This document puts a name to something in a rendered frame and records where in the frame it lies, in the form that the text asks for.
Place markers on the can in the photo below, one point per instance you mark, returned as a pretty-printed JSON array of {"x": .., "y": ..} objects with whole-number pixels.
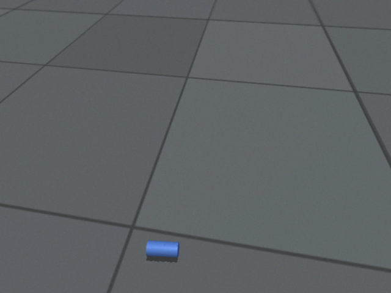
[{"x": 162, "y": 248}]

